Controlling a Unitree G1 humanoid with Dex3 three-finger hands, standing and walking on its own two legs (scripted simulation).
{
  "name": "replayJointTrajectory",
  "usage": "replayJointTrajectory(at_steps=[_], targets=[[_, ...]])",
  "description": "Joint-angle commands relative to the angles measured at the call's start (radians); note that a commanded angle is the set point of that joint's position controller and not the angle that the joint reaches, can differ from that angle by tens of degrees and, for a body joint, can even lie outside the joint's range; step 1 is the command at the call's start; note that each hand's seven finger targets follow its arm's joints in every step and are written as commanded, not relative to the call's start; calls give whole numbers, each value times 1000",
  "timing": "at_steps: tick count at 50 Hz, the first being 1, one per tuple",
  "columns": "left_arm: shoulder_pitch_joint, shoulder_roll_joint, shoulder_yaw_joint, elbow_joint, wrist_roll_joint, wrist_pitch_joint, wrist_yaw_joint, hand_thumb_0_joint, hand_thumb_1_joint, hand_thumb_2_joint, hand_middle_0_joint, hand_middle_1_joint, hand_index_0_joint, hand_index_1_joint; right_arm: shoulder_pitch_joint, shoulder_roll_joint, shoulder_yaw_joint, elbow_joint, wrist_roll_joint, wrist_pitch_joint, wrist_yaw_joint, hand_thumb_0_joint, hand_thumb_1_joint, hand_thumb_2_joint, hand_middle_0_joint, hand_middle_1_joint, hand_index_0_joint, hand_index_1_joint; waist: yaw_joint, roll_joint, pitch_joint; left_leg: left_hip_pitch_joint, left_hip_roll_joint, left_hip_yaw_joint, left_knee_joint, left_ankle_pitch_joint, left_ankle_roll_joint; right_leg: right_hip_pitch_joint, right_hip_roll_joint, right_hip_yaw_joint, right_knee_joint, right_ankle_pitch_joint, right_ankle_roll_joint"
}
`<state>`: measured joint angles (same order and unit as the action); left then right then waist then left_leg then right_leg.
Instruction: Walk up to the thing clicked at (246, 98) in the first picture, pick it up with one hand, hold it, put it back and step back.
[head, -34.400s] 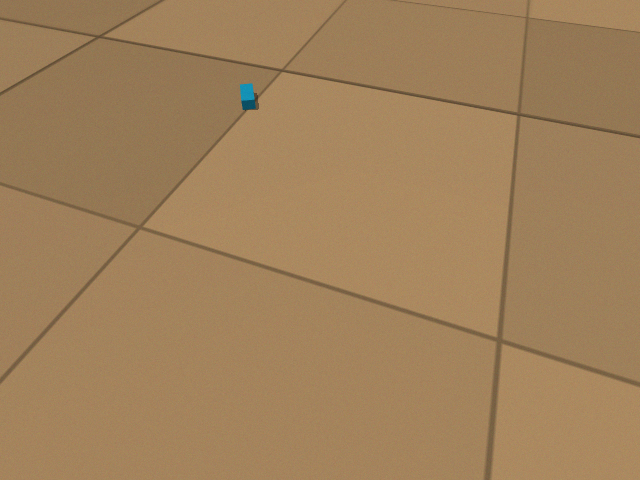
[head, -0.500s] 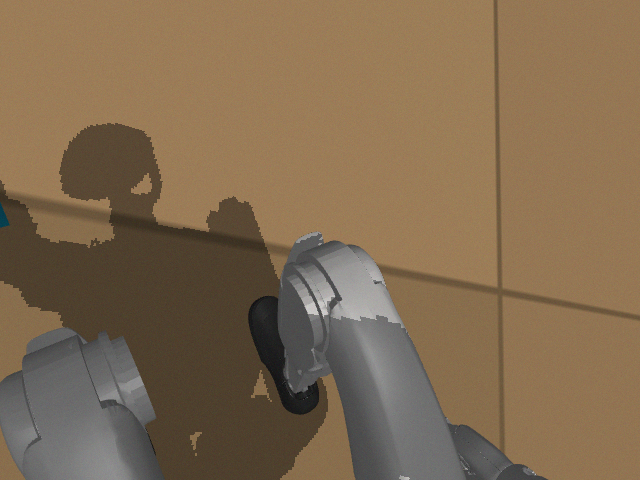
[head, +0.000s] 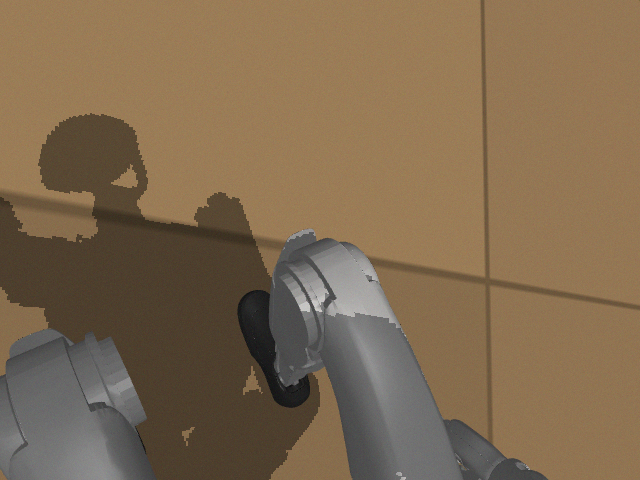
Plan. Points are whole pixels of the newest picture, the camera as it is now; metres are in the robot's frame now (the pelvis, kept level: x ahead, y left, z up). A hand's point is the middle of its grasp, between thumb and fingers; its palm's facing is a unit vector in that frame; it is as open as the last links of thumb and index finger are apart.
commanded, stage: open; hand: left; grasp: from above
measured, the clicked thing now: out of the picture +0.48 +0.31 -0.28
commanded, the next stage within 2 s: withdraw in 0.84 s
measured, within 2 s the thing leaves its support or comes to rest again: rests again in 1.12 s
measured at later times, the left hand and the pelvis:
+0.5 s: hand out of the picture +0.47 +0.30 -0.25, palm faces -0.45 -0.13 -0.88, open 12.7 cm; pelvis +0.00 +0.00 +0.00, yaw +0 degrees
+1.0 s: hand out of the picture +0.47 +0.30 -0.25, palm faces -0.44 -0.13 -0.89, open 13.5 cm; pelvis +0.00 +0.00 +0.01, yaw -1 degrees
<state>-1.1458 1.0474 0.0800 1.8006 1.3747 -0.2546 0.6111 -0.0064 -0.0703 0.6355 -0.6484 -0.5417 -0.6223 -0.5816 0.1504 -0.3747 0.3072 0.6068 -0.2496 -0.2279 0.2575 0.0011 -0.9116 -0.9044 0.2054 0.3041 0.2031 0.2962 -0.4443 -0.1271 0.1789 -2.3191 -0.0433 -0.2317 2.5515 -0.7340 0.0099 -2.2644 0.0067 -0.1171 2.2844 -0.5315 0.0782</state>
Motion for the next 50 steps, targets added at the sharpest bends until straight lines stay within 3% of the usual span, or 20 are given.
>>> replayJointTrajectory(at_steps=[1, 4, 8, 11, 12, 16, 19, 21, 23, 24, 27, 30, 31, 34, 38, 42, 44, 47, 50], targets=[[-259, 174, -9, -130, -21, 2, 33, 0, -106, 840, -516, -673, -463, -728, 184, -341, -102, 9, 11, -7, -6, 0, -899, -905, 201, 301, 201, 301, -75, 541, -584, 462, 40, 75, -323, 201, -11, 361, 26, -145, -137, 135, -87], [-273, 203, 18, -162, -14, 0, 44, 0, -181, 861, -445, -713, -396, -765, 194, -349, -108, 9, 12, -5, -5, 0, -898, -905, 201, 301, 201, 301, -65, 579, -610, 500, 44, 63, -338, 225, -19, 350, 23, -147, -131, 145, -90], [-259, 180, 7, -142, -11, 9, 45, 0, -239, 900, -375, -779, -333, -821, 190, -341, -101, 7, 6, -8, 4, 0, -897, -905, 201, 301, 201, 301, -78, 581, -603, 510, 46, 61, -329, 249, -24, 352, 22, -151, -123, 165, -88], [-268, 198, 20, -165, -11, 16, 44, 0, -295, 907, -319, -801, -281, -840, 197, -351, -110, 14, 6, -13, 7, 0, -895, -904, 201, 301, 201, 301, -77, 617, -614, 531, 49, 63, -327, 269, -26, 351, 21, -146, -131, 177, -89], [-255, 207, 19, -142, -19, 19, 46, 0, -315, 925, -318, -806, -272, -853, 191, -343, -107, 18, 9, -9, 5, 0, -897, -905, 201, 301, 201, 301, -68, 601, -618, 512, 45, 72, -333, 256, -21, 385, 29, -142, -136, 177, -91], [-244, 190, 24, -140, -20, 24, 34, 0, -352, 980, -276, -852, -230, -899, 195, -347, -107, 17, 7, -11, 10, 0, -894, -904, 201, 301, 201, 301, -74, 593, -598, 510, 46, 59, -327, 266, -28, 342, 19, -151, -129, 167, -92], [-239, 202, 19, -139, -30, 24, 24, 0, -369, 992, -257, -880, -212, -925, 198, -346, -102, 7, 11, -10, 7, 0, -895, -904, 201, 301, 201, 301, -80, 557, -589, 468, 43, 76, -326, 222, -13, 384, 24, -142, -147, 153, -88], [-231, 217, 31, -146, -39, 22, 21, 0, -392, 994, -232, -890, -189, -934, 199, -350, -105, 12, 13, -8, 3, 0, -894, -904, 201, 301, 201, 301, -63, 556, -597, 471, 41, 75, -330, 218, -14, 385, 25, -144, -154, 144, -91], [-234, 197, 11, -143, -39, 20, 9, 0, -399, 977, -211, -904, -177, -938, 200, -351, -104, -2, 13, -11, 2, 0, -893, -903, 201, 301, 201, 301, -81, 544, -588, 473, 43, 77, -326, 206, -12, 385, 22, -141, -153, 137, -89], [-231, 218, 29, -168, -38, 16, 10, 0, -412, 990, -205, -905, -167, -944, 212, -352, -102, 4, 13, -6, 3, 0, -894, -904, 201, 301, 201, 301, -77, 549, -599, 472, 45, 70, -327, 232, -13, 384, 24, -146, -159, 153, -89], [-233, 219, 34, -177, -40, 8, 11, 0, -437, 1008, -181, -920, -141, -960, 224, -357, -108, 4, 17, -2, -3, 0, -892, -903, 201, 301, 201, 301, -72, 553, -620, 485, 45, 67, -325, 248, -15, 387, 24, -146, -155, 161, -92], [-231, 210, 23, -176, -33, 4, 8, 0, -434, 1009, -171, -932, -135, -968, 217, -352, -104, 0, 16, 4, -4, 0, -891, -903, 201, 300, 201, 300, -79, 572, -612, 506, 50, 58, -327, 262, -23, 372, 23, -149, -148, 167, -94], [-224, 229, 35, -171, -33, 3, 15, 0, -444, 989, -158, -936, -127, -967, 220, -349, -102, 1, 16, 7, -7, 0, -892, -903, 201, 300, 201, 300, -66, 578, -627, 505, 48, 61, -334, 270, -23, 394, 27, -149, -154, 172, -96], [-232, 210, 13, -155, -33, 3, 13, 0, -459, 1006, -139, -947, -106, -979, 213, -344, -92, -5, 12, 5, -7, 0, -890, -902, 201, 300, 201, 300, -82, 552, -596, 474, 45, 74, -324, 235, -15, 401, 29, -146, -158, 157, -93], [-222, 225, 21, -171, -28, 5, 21, 0, -443, 1024, -148, -957, -115, -990, 218, -344, -96, 2, 15, 5, -12, 0, -890, -902, 201, 300, 200, 300, -68, 579, -607, 508, 50, 62, -345, 238, -22, 376, 29, -149, -157, 154, -94], [-231, 200, 3, -162, -33, 10, 19, 0, -437, 1028, -142, -972, -112, -1001, 203, -345, -96, -4, 13, -3, -8, 0, -888, -901, 201, 300, 200, 300, -82, 566, -573, 494, 50, 65, -340, 216, -21, 359, 22, -145, -156, 142, -90], [-239, 227, 26, -173, -33, 9, 24, 0, -434, 1018, -132, -968, -105, -994, 208, -347, -92, 8, 14, 2, -9, 0, -886, -900, 201, 300, 200, 300, -76, 569, -589, 489, 50, 61, -338, 231, -21, 368, 23, -146, -161, 151, -92], [-229, 206, 11, -166, -34, 13, 18, 0, -438, 1007, -120, -969, -97, -992, 200, -355, -100, 5, 13, -5, -8, 0, -886, -900, 201, 300, 200, 300, -80, 579, -576, 503, 52, 62, -334, 242, -26, 357, 21, -147, -156, 156, -92], [-257, 235, 36, -227, -29, 17, 15, 0, -479, 963, -124, -978, -129, -973, 211, -356, -103, 5, 12, -5, -3, 0, -906, -904, 201, 300, 200, 300, -74, 623, -613, 558, 59, 48, -339, 276, -35, 338, 11, -145, -146, 164, -92]])
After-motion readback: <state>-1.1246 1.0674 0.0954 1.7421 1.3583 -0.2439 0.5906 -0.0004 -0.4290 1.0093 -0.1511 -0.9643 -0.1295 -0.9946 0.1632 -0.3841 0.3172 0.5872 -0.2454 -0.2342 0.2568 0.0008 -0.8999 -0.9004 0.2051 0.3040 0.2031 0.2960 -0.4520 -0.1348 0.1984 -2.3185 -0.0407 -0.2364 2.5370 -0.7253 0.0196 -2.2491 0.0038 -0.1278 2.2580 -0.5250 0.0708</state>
